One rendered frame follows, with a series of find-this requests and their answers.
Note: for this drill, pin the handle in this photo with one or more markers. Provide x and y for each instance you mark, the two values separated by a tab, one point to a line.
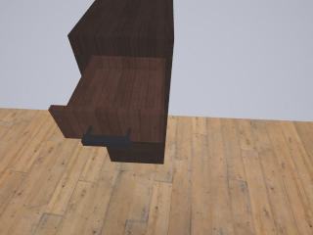
114	141

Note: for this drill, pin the drawer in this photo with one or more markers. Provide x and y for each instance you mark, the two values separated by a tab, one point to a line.
114	94

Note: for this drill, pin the cabinet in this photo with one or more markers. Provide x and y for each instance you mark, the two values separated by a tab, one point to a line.
134	29

